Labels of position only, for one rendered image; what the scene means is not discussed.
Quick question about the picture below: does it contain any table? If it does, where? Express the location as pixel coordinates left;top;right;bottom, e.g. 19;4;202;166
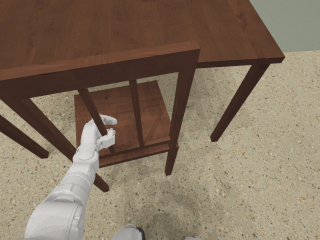
0;0;285;159

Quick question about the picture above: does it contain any robot left shin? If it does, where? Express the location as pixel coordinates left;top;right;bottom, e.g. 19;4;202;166
124;224;137;230

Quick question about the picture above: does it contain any robot left thigh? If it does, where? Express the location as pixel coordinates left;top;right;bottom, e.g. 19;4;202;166
111;228;142;240

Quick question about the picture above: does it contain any left robot upper arm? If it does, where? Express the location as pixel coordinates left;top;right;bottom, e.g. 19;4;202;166
17;201;85;240

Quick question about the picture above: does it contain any robot left hand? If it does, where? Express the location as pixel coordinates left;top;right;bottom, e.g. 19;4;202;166
80;113;117;150

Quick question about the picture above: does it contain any robot left forearm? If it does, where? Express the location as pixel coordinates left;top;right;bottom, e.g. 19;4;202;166
24;143;99;238

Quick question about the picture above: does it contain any chair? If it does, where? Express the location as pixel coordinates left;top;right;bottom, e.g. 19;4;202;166
0;40;201;193

